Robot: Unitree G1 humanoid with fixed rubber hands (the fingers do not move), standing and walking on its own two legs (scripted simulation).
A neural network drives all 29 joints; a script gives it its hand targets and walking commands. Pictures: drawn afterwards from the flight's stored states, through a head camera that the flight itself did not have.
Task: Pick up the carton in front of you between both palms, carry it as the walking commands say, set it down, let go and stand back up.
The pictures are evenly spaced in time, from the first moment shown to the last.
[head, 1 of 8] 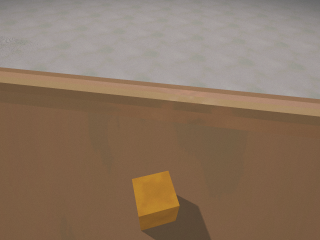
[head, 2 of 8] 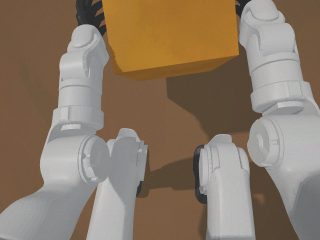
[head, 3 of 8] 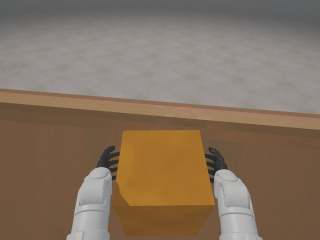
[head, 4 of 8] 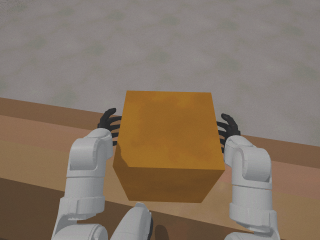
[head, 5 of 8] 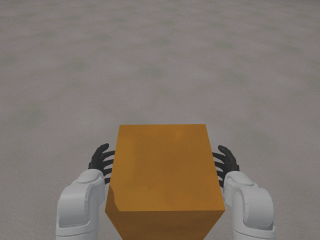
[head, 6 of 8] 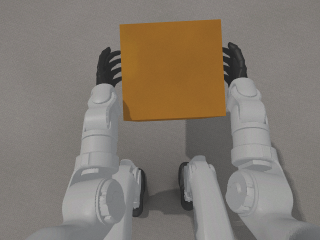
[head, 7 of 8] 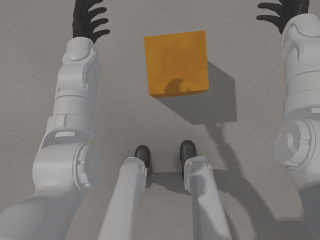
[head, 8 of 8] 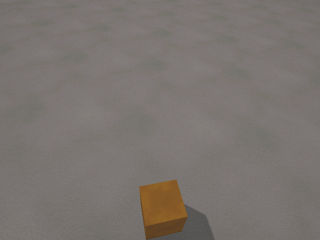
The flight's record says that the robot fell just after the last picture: no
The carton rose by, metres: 0.69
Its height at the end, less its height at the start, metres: -0.88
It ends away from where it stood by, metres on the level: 3.91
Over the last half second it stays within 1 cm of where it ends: yes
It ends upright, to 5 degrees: yes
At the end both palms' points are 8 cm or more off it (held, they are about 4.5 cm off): yes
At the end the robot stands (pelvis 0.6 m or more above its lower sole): yes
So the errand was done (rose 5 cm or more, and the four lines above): yes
